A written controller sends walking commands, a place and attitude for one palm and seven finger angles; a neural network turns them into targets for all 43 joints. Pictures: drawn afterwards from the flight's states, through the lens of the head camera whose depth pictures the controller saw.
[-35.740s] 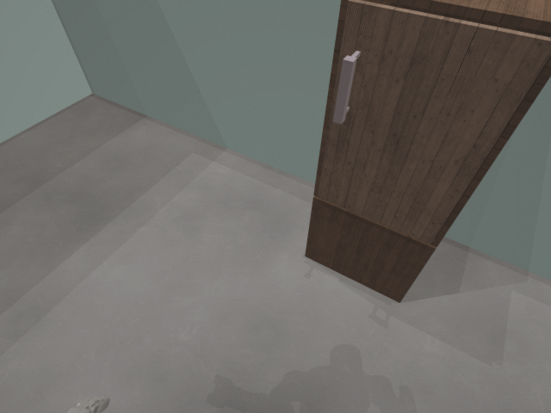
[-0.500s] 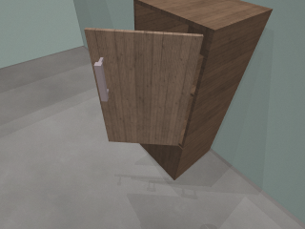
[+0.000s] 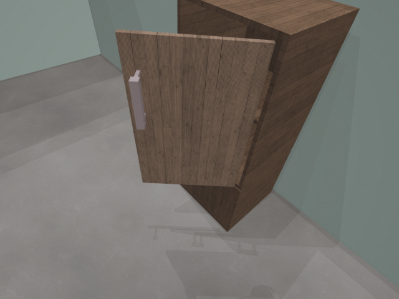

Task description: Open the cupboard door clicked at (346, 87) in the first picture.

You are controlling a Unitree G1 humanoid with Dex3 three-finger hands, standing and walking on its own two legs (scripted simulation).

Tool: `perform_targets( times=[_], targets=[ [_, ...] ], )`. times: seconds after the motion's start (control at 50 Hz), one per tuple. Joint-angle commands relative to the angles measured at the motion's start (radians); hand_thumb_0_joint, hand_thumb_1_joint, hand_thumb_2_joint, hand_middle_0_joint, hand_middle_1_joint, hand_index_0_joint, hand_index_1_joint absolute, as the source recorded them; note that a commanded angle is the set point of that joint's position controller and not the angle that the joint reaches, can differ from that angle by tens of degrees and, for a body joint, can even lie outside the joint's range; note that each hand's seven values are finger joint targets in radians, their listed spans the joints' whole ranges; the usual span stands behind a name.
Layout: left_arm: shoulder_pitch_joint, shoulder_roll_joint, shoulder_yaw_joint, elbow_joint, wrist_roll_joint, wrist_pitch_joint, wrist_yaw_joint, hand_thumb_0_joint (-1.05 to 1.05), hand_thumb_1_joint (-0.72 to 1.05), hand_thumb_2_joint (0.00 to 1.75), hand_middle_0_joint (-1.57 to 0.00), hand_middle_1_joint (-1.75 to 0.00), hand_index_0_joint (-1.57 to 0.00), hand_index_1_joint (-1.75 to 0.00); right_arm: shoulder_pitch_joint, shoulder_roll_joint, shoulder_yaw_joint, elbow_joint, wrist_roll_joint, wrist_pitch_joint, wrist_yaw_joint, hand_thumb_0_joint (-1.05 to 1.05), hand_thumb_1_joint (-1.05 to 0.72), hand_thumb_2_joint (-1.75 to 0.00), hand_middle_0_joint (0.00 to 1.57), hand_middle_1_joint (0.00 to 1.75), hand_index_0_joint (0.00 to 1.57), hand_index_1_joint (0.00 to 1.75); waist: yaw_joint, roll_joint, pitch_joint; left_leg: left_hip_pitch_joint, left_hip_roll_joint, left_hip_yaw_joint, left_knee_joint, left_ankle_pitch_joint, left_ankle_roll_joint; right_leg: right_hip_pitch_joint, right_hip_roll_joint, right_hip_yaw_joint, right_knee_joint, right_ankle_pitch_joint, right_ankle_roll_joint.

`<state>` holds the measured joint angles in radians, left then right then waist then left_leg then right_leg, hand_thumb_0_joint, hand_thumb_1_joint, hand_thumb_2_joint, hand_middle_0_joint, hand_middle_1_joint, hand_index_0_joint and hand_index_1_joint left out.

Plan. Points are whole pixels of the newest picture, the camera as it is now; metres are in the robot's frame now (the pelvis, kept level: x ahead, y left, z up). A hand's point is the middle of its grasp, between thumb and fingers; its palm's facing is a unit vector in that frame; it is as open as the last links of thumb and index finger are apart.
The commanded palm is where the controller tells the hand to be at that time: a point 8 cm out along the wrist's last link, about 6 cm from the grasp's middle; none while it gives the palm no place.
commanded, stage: come to a stop and stand still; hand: left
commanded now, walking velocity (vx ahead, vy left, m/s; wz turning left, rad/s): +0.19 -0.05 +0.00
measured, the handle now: (139, 100) +0.59 +0.20 +0.08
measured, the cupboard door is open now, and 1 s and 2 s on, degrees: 47 47 47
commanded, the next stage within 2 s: look again from close up in 1.16 s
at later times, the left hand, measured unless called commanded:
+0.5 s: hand out of the picture +0.02 +0.13 -0.17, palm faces +0.02 -0.99 -0.11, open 7.3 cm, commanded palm none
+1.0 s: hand out of the picture +0.03 +0.18 -0.17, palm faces +0.01 -0.98 -0.19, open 7.4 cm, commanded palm none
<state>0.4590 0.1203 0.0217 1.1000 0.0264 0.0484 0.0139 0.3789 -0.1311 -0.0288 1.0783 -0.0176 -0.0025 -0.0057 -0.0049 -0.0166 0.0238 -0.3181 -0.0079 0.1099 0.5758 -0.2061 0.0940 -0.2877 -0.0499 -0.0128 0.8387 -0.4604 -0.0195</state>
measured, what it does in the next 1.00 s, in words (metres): steps on the spot: right foot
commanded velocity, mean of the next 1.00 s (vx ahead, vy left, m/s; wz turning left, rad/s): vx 0.01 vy -0.01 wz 0.00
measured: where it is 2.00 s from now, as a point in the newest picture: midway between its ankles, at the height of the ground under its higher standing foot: outside the picture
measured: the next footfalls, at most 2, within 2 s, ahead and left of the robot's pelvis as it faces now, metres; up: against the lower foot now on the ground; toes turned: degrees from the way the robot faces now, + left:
right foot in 0.24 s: +0.09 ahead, -0.11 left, +0.00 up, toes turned -2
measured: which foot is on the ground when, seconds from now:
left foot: down 0.00-1.00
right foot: up 0.00-0.22, down 0.24-1.00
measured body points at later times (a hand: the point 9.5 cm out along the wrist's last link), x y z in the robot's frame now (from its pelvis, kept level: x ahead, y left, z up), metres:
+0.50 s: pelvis +0.03 -0.01 +0.01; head +0.02 +0.01 +0.46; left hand +0.02 +0.19 -0.16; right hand -0.01 -0.20 -0.15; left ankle +0.07 +0.07 -0.73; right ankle +0.03 -0.12 -0.73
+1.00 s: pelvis +0.05 +0.02 +0.01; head +0.05 +0.01 +0.46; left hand +0.03 +0.23 -0.15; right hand +0.04 -0.20 -0.16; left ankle +0.07 +0.07 -0.73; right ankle +0.03 -0.12 -0.73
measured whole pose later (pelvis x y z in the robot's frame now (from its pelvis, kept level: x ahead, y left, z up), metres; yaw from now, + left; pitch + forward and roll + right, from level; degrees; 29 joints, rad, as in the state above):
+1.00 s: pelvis +0.05 +0.02 +0.01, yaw -1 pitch -1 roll -1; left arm 0.36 0.12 -0.01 1.09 0.02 -0.01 0.04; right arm 0.34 -0.15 0.01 1.06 -0.02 -0.02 -0.01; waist -0.01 0.03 0.00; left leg -0.27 -0.04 0.12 0.53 -0.26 0.10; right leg -0.21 -0.06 -0.11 0.52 -0.30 0.02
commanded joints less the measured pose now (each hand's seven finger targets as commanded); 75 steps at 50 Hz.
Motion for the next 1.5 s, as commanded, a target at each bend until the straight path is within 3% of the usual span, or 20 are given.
perform_targets(
  times=[0.0, 0.04, 0.12, 0.18, 0.2, 0.24, 0.26, 0.32, 0.38, 0.42, 0.54, 0.64, 0.74, 0.76, 0.78, 0.8, 0.84, 0.9, 1.0, 1.48],
  targets=[
    [0.003, 0.035, 0.013, -0.078, 0.003, -0.05, 0.0, 0.0, 0.9, 0.9, -0.2, -0.3, -0.2, -0.3, 0.029, -0.141, -0.027, -0.028, -0.002, -0.035, -0.02, 0.0, -0.9, -0.9, 0.2, 0.3, 0.2, 0.3, 0.009, 0.079, 0.098, -0.051, 0.292, -0.384, -0.491, -0.442, 0.071, -0.163, -0.048, -0.023, 0.162, 0.079, -0.004],
    [0.008, 0.018, 0.012, -0.078, 0.001, -0.047, -0.002, 0.0, 0.9, 0.9, -0.2, -0.3, -0.2, -0.3, 0.028, -0.126, -0.028, -0.019, -0.001, -0.042, -0.026, 0.0, -0.9, -0.9, 0.2, 0.3, 0.2, 0.3, 0.012, 0.091, 0.067, -0.017, 0.269, -0.318, -0.479, -0.358, 0.074, -0.125, -0.041, -0.048, 0.059, 0.082, 0.001],
    [-0.008, -0.012, 0.013, -0.091, 0.0, -0.039, 0.005, 0.0, 0.9, 0.9, -0.2, -0.3, -0.2, -0.3, 0.04, -0.124, -0.034, -0.003, -0.01, -0.029, -0.03, 0.0, -0.9, -0.9, 0.2, 0.3, 0.2, 0.3, 0.001, 0.067, 0.061, -0.034, 0.281, -0.292, -0.48, -0.358, 0.072, -0.01, -0.015, -0.075, -0.142, 0.047, 0.001],
    [0.07, -0.017, 0.012, -0.051, -0.001, -0.04, 0.016, 0.0, 0.9, 0.9, -0.2, -0.3, -0.2, -0.3, 0.016, -0.102, -0.03, 0.011, -0.007, -0.012, -0.031, 0.0, -0.9, -0.9, 0.2, 0.3, 0.2, 0.3, 0.04, 0.053, 0.064, -0.099, 0.226, -0.227, -0.409, -0.369, 0.015, 0.175, 0.018, -0.094, -0.385, 0.135, 0.001],
    [0.092, 0.002, 0.016, -0.039, 0.001, -0.042, 0.022, 0.0, 0.9, 0.9, -0.2, -0.3, -0.2, -0.3, 0.014, -0.075, -0.025, 0.016, -0.002, -0.008, -0.029, 0.0, -0.9, -0.9, 0.2, 0.3, 0.2, 0.3, 0.045, 0.016, 0.081, -0.14, 0.174, -0.184, -0.348, -0.363, -0.023, 0.228, -0.006, -0.054, -0.479, 0.136, -0.006],
    [0.058, 0.081, 0.019, -0.049, 0.0, -0.051, 0.035, 0.0, 0.9, 0.9, -0.2, -0.3, -0.2, -0.3, 0.014, 0.002, -0.004, 0.004, 0.01, 0.002, -0.019, 0.0, -0.9, -0.9, 0.2, 0.3, 0.2, 0.3, 0.022, -0.148, 0.135, -0.171, 0.043, -0.04, -0.12, -0.237, -0.084, 0.113, -0.213, 0.194, -0.652, -0.116, -0.088],
    [0.006, 0.104, 0.019, -0.064, -0.01, -0.064, 0.038, 0.0, 0.9, 0.9, -0.2, -0.3, -0.2, -0.3, 0.013, 0.002, 0.0, 0.002, 0.0, 0.005, -0.017, 0.0, -0.9, -0.9, 0.2, 0.3, 0.2, 0.3, 0.003, -0.207, 0.127, -0.072, 0.06, -0.025, -0.031, -0.142, -0.084, -0.006, -0.252, 0.258, -0.718, -0.191, -0.114],
    [-0.076, 0.075, 0.006, -0.073, -0.017, -0.079, 0.033, 0.0, 0.9, 0.9, -0.2, -0.3, -0.2, -0.3, 0.082, 0.012, 0.013, 0.043, -0.001, 0.0, -0.016, 0.0, -0.9, -0.9, 0.2, 0.3, 0.2, 0.3, -0.04, -0.086, 0.107, 0.109, 0.077, -0.055, -0.093, -0.007, -0.081, -0.112, -0.149, 0.109, -0.622, 0.003, -0.078],
    [-0.051, 0.045, -0.004, -0.055, -0.014, -0.07, 0.029, 0.0, 0.9, 0.9, -0.2, -0.3, -0.2, -0.3, 0.078, -0.013, 0.013, 0.055, 0.002, -0.013, -0.022, 0.0, -0.9, -0.9, 0.2, 0.3, 0.2, 0.3, -0.02, 0.043, 0.111, 0.085, 0.115, -0.112, -0.23, -0.038, -0.07, -0.05, -0.066, 0.025, -0.521, 0.115, -0.022],
    [-0.012, 0.039, -0.006, -0.036, -0.012, -0.065, 0.027, 0.0, 0.9, 0.9, -0.2, -0.3, -0.2, -0.3, 0.051, -0.029, 0.013, 0.052, 0.005, -0.02, -0.027, 0.0, -0.9, -0.9, 0.2, 0.3, 0.2, 0.3, 0.006, 0.095, 0.108, 0.02, 0.137, -0.158, -0.304, -0.098, -0.053, 0.046, -0.051, 0.0, -0.483, 0.221, -0.007],
    [0.019, 0.025, -0.015, -0.007, -0.013, -0.072, 0.034, 0.0, 0.9, 0.9, -0.2, -0.3, -0.2, -0.3, 0.039, -0.028, 0.013, 0.053, 0.012, -0.026, -0.033, 0.0, -0.9, -0.9, 0.2, 0.3, 0.2, 0.3, 0.008, 0.016, 0.053, 0.105, 0.13, -0.127, -0.261, 0.102, -0.053, 0.094, -0.069, 0.001, -0.5, 0.344, 0.001],
    [0.026, 0.017, -0.015, 0.002, -0.012, -0.072, 0.037, 0.0, 0.9, 0.9, -0.2, -0.3, -0.2, -0.3, 0.031, -0.031, 0.011, 0.059, 0.013, -0.025, -0.035, 0.0, -0.9, -0.9, 0.2, 0.3, 0.2, 0.3, 0.005, 0.016, 0.036, 0.14, 0.131, -0.121, -0.252, 0.151, -0.051, 0.101, -0.073, 0.002, -0.5, 0.364, 0.004],
    [0.028, 0.014, -0.016, 0.005, -0.011, -0.07, 0.038, 0.0, 0.9, 0.9, -0.2, -0.3, -0.2, -0.3, 0.021, -0.034, 0.012, 0.061, 0.013, -0.019, -0.033, 0.0, -0.9, -0.9, 0.2, 0.3, 0.2, 0.3, 0.005, 0.006, 0.069, 0.12, 0.126, -0.126, -0.27, 0.083, -0.051, 0.086, -0.073, 0.002, -0.509, 0.315, 0.006],
    [0.009, 0.084, -0.03, 0.023, 0.006, -0.089, 0.068, 0.0, 0.9, 0.9, -0.2, -0.3, -0.2, -0.3, -0.077, -0.096, 0.028, -0.028, 0.013, -0.036, -0.019, 0.0, -0.9, -0.9, 0.2, 0.3, 0.2, 0.3, 0.024, -0.006, 0.12, 0.025, 0.129, -0.135, -0.089, 0.181, -0.074, 0.04, -0.094, 0.033, -0.496, 0.435, -0.01],
    [-0.028, 0.106, -0.02, -0.023, -0.007, -0.09, 0.056, 0.0, 0.9, 0.9, -0.2, -0.3, -0.2, -0.3, -0.028, -0.07, 0.019, -0.043, 0.005, -0.021, -0.013, 0.0, -0.9, -0.9, 0.2, 0.3, 0.2, 0.3, -0.026, 0.021, 0.063, 0.049, 0.096, -0.131, -0.129, -0.102, -0.075, 0.003, -0.113, 0.035, -0.509, 0.086, -0.035],
    [-0.052, 0.098, -0.019, -0.041, -0.005, -0.087, 0.048, 0.0, 0.9, 0.9, -0.2, -0.3, -0.2, -0.3, 0.002, -0.081, 0.016, -0.044, -0.003, -0.014, -0.01, 0.0, -0.9, -0.9, 0.2, 0.3, 0.2, 0.3, -0.035, 0.059, 0.062, 0.023, 0.088, -0.14, -0.129, -0.166, -0.065, -0.025, -0.085, 0.023, -0.472, -0.008, -0.041],
    [-0.034, 0.083, -0.018, -0.049, -0.004, -0.086, 0.04, 0.0, 0.9, 0.9, -0.2, -0.3, -0.2, -0.3, 0.014, -0.079, 0.019, -0.054, -0.005, -0.021, -0.01, 0.0, -0.9, -0.9, 0.2, 0.3, 0.2, 0.3, -0.02, 0.161, 0.01, -0.005, 0.109, -0.188, -0.194, -0.165, -0.036, 0.032, -0.049, -0.023, -0.392, 0.094, -0.041],
    [-0.021, 0.058, -0.025, -0.038, -0.005, -0.079, 0.033, 0.0, 0.9, 0.9, -0.2, -0.3, -0.2, -0.3, -0.005, -0.1, 0.02, -0.07, 0.0, -0.027, -0.013, 0.0, -0.9, -0.9, 0.2, 0.3, 0.2, 0.3, 0.002, 0.062, 0.033, -0.034, 0.134, -0.241, -0.266, -0.198, -0.014, 0.061, -0.027, -0.041, -0.365, 0.138, -0.029],
    [-0.039, 0.07, -0.028, -0.032, -0.009, -0.078, 0.032, 0.0, 0.9, 0.9, -0.2, -0.3, -0.2, -0.3, -0.004, -0.107, 0.028, -0.053, 0.003, -0.037, -0.016, 0.0, -0.9, -0.9, 0.2, 0.3, 0.2, 0.3, 0.006, -0.013, 0.059, 0.018, 0.123, -0.203, -0.256, -0.033, -0.019, 0.067, -0.052, -0.022, -0.398, 0.212, -0.02],
    [-0.071, 0.106, -0.023, -0.021, -0.013, -0.07, 0.033, 0.0, 0.9, 0.9, -0.2, -0.3, -0.2, -0.3, -0.047, -0.11, 0.031, 0.023, 0.007, -0.039, -0.024, 0.0, -0.9, -0.9, 0.2, 0.3, 0.2, 0.3, 0.008, 0.019, 0.02, 0.147, 0.12, -0.131, -0.218, 0.188, -0.033, 0.104, -0.077, -0.003, -0.443, 0.331, -0.005]
  ],
)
